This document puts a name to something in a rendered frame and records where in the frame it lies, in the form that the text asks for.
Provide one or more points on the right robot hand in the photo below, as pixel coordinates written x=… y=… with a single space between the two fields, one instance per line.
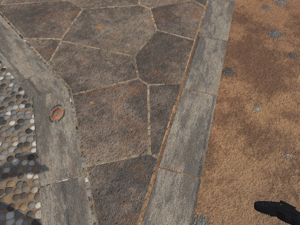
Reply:
x=281 y=210

